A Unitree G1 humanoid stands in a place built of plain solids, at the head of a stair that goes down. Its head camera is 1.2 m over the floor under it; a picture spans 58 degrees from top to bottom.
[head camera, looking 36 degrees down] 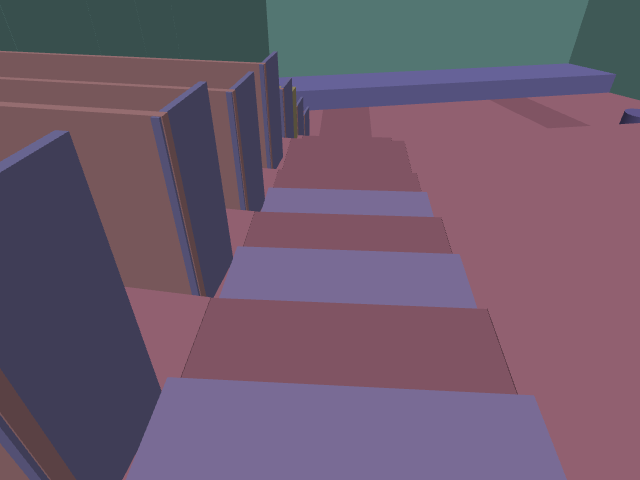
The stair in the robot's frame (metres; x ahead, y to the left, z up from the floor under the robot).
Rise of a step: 0.11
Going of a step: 0.55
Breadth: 1.31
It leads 3 degrees to the right of straight ahead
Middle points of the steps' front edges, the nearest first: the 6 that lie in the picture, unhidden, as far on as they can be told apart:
0.94 -0.10 -0.12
1.48 -0.13 -0.24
2.02 -0.16 -0.34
2.57 -0.19 -0.44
3.13 -0.22 -0.56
3.70 -0.26 -0.68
